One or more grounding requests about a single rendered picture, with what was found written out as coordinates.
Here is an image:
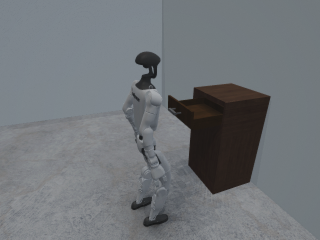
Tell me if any cabinet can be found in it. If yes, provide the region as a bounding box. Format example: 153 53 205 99
188 83 271 195

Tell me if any left robot forearm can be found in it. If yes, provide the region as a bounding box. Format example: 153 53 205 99
124 113 139 133

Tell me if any left robot shin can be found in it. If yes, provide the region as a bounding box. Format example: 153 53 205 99
136 166 153 204

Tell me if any right robot shin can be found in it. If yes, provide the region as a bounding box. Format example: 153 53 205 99
149 187 170 221

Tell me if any handle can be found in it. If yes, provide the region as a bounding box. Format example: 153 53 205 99
168 108 181 116

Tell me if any right robot forearm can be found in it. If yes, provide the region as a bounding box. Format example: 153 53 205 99
141 128 159 168

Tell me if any robot shin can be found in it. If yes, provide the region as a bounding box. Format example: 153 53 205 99
149 187 170 221
136 166 153 204

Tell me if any right robot hand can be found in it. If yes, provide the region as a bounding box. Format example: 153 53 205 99
150 165 168 188

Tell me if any robot left upper arm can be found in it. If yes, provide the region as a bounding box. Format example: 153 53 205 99
122 80 139 115

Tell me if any drawer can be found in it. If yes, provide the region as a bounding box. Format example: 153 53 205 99
168 95 224 130

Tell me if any robot right upper arm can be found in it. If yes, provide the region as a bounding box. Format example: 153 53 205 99
139 90 163 137

